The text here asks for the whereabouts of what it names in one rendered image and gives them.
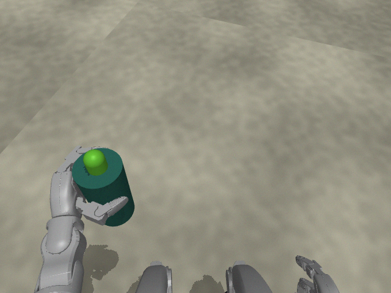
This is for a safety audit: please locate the bottle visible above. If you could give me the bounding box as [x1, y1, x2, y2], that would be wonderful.
[72, 148, 134, 226]

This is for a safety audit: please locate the left robot arm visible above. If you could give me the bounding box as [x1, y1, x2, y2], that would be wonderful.
[34, 215, 87, 293]

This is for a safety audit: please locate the right robot hand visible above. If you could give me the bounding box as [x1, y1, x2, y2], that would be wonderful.
[295, 255, 340, 293]

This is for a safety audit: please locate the left robot hand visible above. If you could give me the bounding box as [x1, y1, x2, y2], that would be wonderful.
[50, 145, 128, 226]

